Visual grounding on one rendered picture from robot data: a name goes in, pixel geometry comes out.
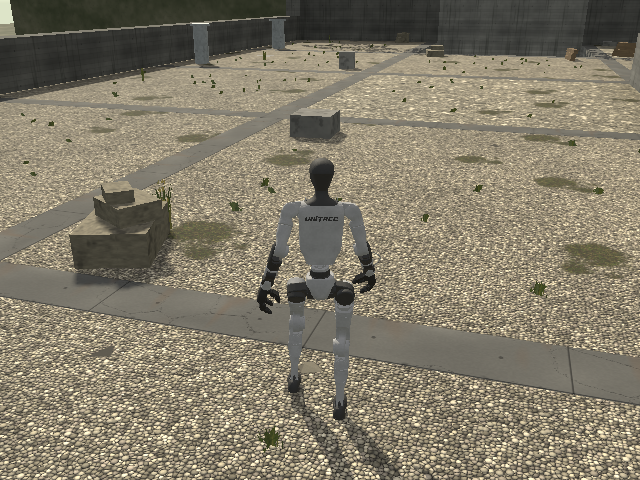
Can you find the left robot forearm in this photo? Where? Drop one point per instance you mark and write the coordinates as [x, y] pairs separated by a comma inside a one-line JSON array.
[[271, 270]]

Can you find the right robot forearm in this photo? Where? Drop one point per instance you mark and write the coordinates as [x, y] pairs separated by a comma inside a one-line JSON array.
[[367, 262]]

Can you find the left robot thigh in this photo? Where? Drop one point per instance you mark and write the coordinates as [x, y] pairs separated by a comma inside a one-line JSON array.
[[296, 293]]

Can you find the left robot hand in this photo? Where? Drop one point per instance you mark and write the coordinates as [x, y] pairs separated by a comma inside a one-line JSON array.
[[262, 299]]

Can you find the right robot upper arm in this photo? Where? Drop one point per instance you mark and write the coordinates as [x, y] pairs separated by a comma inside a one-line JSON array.
[[352, 212]]

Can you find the robot thigh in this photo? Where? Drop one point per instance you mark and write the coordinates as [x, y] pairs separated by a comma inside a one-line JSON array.
[[344, 303], [296, 293]]

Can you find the right robot thigh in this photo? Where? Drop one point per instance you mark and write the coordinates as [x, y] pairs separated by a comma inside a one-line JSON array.
[[344, 303]]

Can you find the right robot hand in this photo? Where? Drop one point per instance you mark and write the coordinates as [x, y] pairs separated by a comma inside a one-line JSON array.
[[362, 278]]

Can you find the left robot upper arm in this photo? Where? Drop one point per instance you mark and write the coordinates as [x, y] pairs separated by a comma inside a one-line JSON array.
[[290, 210]]

